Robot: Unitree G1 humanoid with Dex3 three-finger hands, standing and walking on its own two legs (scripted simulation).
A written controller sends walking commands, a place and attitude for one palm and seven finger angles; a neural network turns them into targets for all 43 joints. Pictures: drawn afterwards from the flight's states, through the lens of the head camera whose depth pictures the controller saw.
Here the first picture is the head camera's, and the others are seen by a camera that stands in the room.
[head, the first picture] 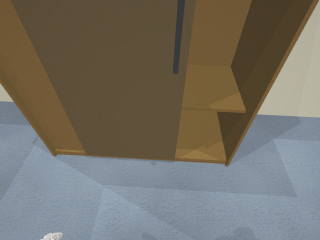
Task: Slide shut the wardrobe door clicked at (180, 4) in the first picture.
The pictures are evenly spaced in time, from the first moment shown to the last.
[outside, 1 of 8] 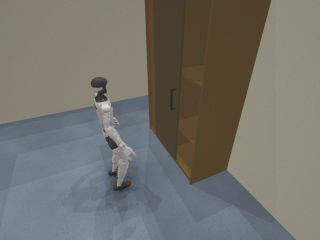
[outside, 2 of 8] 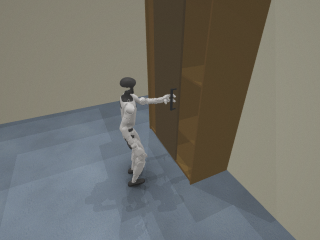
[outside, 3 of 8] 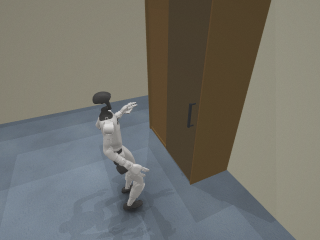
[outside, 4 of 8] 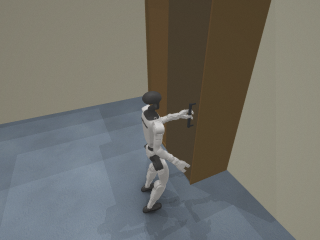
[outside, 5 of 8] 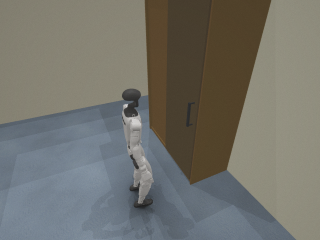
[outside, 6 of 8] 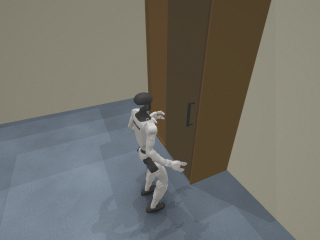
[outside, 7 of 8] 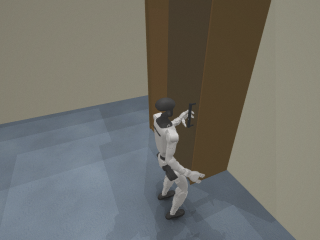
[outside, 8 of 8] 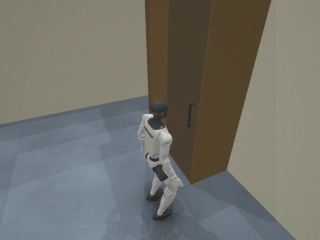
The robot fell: no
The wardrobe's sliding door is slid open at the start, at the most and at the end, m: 0.37 0.37 0.00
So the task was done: yes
